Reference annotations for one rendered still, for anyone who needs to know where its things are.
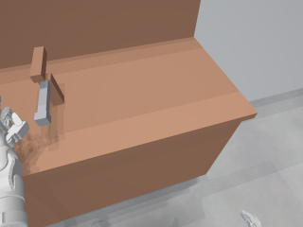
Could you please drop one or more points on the tap lever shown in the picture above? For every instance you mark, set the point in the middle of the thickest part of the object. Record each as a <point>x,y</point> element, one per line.
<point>42,117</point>

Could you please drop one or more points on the right robot hand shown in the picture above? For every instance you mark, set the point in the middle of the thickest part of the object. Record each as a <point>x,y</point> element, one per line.
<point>252,221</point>

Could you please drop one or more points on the left robot forearm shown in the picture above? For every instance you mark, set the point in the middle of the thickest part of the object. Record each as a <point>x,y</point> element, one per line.
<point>12,190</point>

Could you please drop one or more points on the counter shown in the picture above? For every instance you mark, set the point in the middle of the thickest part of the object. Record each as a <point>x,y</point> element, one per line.
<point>136,103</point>

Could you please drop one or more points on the left robot hand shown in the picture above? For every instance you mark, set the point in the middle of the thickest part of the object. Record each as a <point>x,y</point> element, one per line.
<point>10,134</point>

